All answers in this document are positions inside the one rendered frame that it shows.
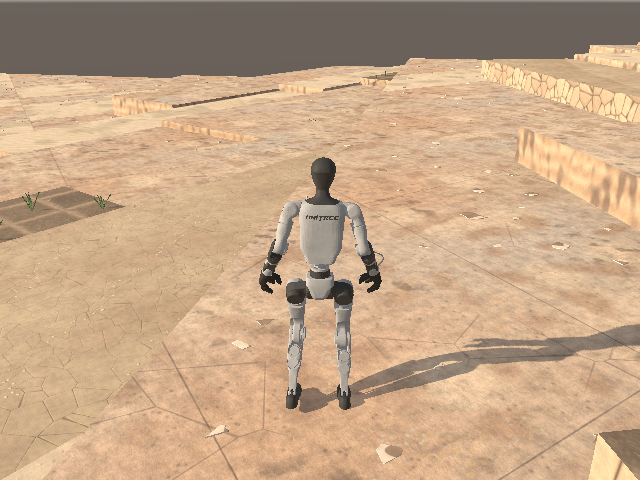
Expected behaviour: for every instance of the robot left forearm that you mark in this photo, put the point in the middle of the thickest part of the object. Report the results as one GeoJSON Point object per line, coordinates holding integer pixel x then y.
{"type": "Point", "coordinates": [271, 261]}

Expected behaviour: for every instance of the robot right upper arm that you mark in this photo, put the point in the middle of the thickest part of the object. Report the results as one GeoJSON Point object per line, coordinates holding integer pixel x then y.
{"type": "Point", "coordinates": [353, 211]}

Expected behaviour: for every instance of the robot right forearm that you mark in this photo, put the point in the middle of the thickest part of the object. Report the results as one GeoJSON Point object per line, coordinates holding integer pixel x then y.
{"type": "Point", "coordinates": [370, 262]}

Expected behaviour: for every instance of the robot left upper arm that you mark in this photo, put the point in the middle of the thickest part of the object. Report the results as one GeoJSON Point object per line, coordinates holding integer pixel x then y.
{"type": "Point", "coordinates": [290, 210]}

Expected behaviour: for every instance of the robot head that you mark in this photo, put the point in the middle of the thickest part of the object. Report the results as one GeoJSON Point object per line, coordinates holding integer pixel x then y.
{"type": "Point", "coordinates": [323, 172]}

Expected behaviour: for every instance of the right robot hand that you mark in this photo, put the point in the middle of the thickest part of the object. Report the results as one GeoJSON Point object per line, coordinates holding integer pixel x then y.
{"type": "Point", "coordinates": [367, 278]}

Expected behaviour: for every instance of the robot right shin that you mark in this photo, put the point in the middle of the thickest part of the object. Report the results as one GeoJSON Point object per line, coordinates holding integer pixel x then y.
{"type": "Point", "coordinates": [344, 364]}

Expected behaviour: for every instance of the left robot hand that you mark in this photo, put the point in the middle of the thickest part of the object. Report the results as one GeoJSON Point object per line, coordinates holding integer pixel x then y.
{"type": "Point", "coordinates": [271, 279]}

